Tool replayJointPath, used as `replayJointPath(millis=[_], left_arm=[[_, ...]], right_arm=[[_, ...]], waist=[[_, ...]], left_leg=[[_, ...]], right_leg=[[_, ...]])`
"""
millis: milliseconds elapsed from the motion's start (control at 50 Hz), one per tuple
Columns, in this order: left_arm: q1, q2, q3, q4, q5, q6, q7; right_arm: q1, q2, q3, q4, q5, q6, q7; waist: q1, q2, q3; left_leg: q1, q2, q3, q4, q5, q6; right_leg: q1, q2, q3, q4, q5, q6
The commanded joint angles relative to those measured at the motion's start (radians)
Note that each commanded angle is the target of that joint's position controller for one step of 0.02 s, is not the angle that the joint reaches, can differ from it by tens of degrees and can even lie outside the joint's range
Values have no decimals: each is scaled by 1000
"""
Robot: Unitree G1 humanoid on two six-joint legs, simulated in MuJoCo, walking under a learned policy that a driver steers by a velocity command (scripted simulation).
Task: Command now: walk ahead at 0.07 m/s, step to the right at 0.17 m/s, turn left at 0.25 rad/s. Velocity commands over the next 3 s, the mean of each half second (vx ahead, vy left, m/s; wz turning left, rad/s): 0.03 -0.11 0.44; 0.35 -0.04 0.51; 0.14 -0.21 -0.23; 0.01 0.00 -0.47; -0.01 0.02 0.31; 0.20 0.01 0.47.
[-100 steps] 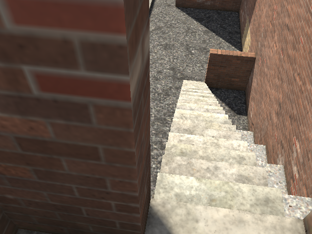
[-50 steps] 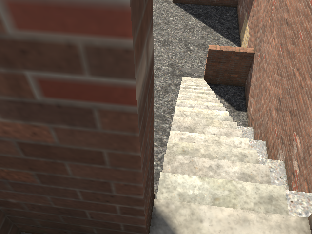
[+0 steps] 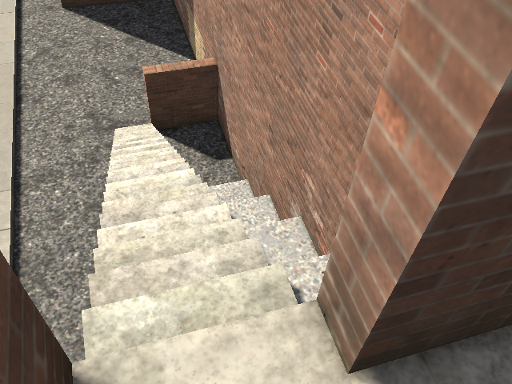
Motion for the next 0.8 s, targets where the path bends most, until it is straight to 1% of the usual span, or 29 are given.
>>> replayJointPath(millis=[20, 40, 60, 80, 120, 140, 160, 200, 240, 260, 280, 300, 320, 340, 360, 380, 400, 440, 460, 480, 500, 580, 600, 620, 640, 660, 700, 720, 800], left_arm=[[-11, 157, 37, -57, 18, -2, 7], [14, 136, 37, -56, 26, -8, 4], [2, 134, 33, -57, 28, -8, 5], [-19, 112, 30, -71, 32, -5, -6], [-40, 75, 17, -82, 17, -3, -12], [-65, 55, 10, -94, 11, -2, -16], [-94, 43, 7, -114, 3, 6, -22], [-114, 50, 8, -141, -11, 8, -26], [-85, 61, 18, -149, -5, 7, -17], [-46, 64, 22, -144, -5, 4, -11], [20, 82, 30, -134, 1, -7, 3], [84, 183, 58, -125, 13, -25, 13], [50, 289, 72, -163, -4, -27, 21], [23, 272, 68, -175, -4, -20, 20], [-32, 181, 48, -197, -3, -21, 25], [-82, 126, 34, -203, -5, -22, 33], [-107, 103, 27, -215, 6, -19, 35], [-71, 85, 26, -218, 8, -18, 34], [-55, 80, 28, -219, 13, -22, 34], [-33, 97, 33, -225, 13, -28, 35], [-15, 110, 41, -220, 13, -32, 35], [31, 117, 51, -232, 7, -40, 48], [35, 126, 54, -236, 7, -42, 46], [111, 170, 77, -229, 7, -60, 23], [26, 156, 68, -248, 20, -51, 22], [29, 143, 65, -251, 10, -55, 28], [100, 151, 71, -225, 11, -77, 36], [122, 161, 76, -209, 11, -86, 38], [92, 161, 81, -202, 16, -107, 23]], right_arm=[[159, -145, -30, 26, -24, -2, 7], [125, -167, -42, 14, -15, -8, 14], [47, -173, -44, -25, -13, -12, 17], [21, -182, -47, -38, -7, -19, 19], [37, -193, -55, -46, -10, -20, 31], [82, -199, -61, -34, -17, -13, 38], [126, -190, -66, -26, -23, -2, 31], [131, -207, -78, -41, -21, 14, 34], [73, -237, -91, -83, -23, 17, 36], [26, -241, -94, -104, -19, 19, 36], [-29, -236, -93, -132, -13, 8, 43], [-6, -158, -77, -151, -19, 0, 48], [83, -6, -38, -176, -15, 4, 45], [133, -77, -52, -161, -16, 17, 33], [114, -116, -66, -147, -14, 23, 32], [82, -121, -72, -141, -15, 27, 39], [86, -94, -70, -142, -7, 31, 51], [99, -79, -66, -144, -13, 49, 57], [96, -76, -65, -153, -12, 53, 61], [63, -95, -71, -173, -13, 49, 83], [37, -91, -71, -191, -13, 50, 95], [-60, -70, -69, -245, -21, 66, 109], [-77, -74, -72, -266, -18, 66, 116], [-58, -82, -67, -282, -25, 53, 137], [-127, -102, -79, -298, -18, 50, 152], [-155, -89, -79, -307, -26, 41, 157], [-163, -53, -72, -307, -32, 21, 162], [-172, -38, -67, -310, -38, 15, 164], [-228, -26, -61, -345, -24, -1, 190]], waist=[[-44, 201, 75], [-6, 144, 59], [18, 82, 61], [25, 78, 53], [0, 116, 28], [-26, 143, 7], [-47, 170, -3], [-57, 209, -10], [-36, 246, -26], [-4, 239, -33], [54, 224, -28], [56, 58, -70], [9, -270, -128], [4, -280, -164], [-13, -140, -102], [-25, -67, -39], [-31, -72, -29], [-18, -98, -35], [-14, -95, -51], [1, -104, -71], [6, -101, -72], [41, -64, -50], [40, -76, -47], [67, -128, -172], [63, -149, -52], [54, -110, 9], [68, -30, 46], [70, -18, 52], [73, -81, 60]], left_leg=[[73, 460, -586, -294, 321, 325], [54, 412, -512, -272, 286, 308], [40, 348, -448, -265, 301, 251], [51, 302, -392, -251, 332, 216], [104, 211, -302, -206, 421, 165], [122, 193, -288, -178, 460, 157], [131, 195, -301, -160, 484, 150], [86, 186, -312, -139, 494, 123], [5, 160, -309, -105, 477, 88], [-50, 140, -313, -80, 430, 57], [-142, 103, -314, -53, 294, 9], [-242, 18, -250, 106, 46, -43], [-345, -105, -82, 353, -370, -89], [-281, -50, -73, 545, -408, -77], [-292, -31, -82, 636, -344, -63], [-302, -8, -86, 660, -270, -66], [-315, 1, -68, 682, -223, -77], [-323, -3, -26, 712, -183, -96], [-326, -11, -22, 708, -176, -105], [-336, -27, -45, 698, -176, -106], [-355, -25, -50, 687, -174, -106], [-417, -14, -62, 636, -153, -113], [-422, -12, -58, 641, -157, -112], [-460, 20, -73, 643, -96, -65], [-540, 9, -79, 628, -38, -72], [-567, 8, -90, 604, -13, -67], [-568, 11, -82, 535, -4, -59], [-560, 20, -64, 512, -1, -54], [-428, 38, 1, 345, 35, -35]], right_leg=[[-298, -147, 38, 441, -236, 120], [-312, -150, 57, 537, -245, 117], [-321, -168, 61, 572, -204, 119], [-335, -178, 57, 550, -172, 128], [-341, -164, -4, 425, -161, 157], [-331, -152, -32, 390, -173, 161], [-324, -154, -38, 359, -175, 162], [-270, -150, -49, 295, -150, 163], [-162, -128, -72, 212, -149, 160], [-73, -128, -76, 118, -87, 156], [58, -148, -61, -38, 36, 154], [188, -330, 103, -138, 37, 121], [211, -613, 394, -167, 189, 21], [90, -640, 424, -160, 354, -81], [45, -591, 337, -142, 366, -88], [4, -522, 210, -127, 374, -68], [36, -468, 130, -104, 395, -44], [68, -445, 54, -68, 580, -57], [95, -446, 37, -53, 632, -72], [124, -470, 47, -43, 667, -91], [144, -494, 55, -40, 651, -104], [186, -577, 99, -59, 552, -143], [188, -588, 95, -55, 567, -151], [227, -608, 223, -216, -409, -110], [186, -603, 268, -270, -562, -72], [153, -614, 265, -293, -561, -65], [183, -600, 189, -313, -444, -65], [185, -604, 148, -320, -413, -65], [95, -574, -23, -326, -297, -43]])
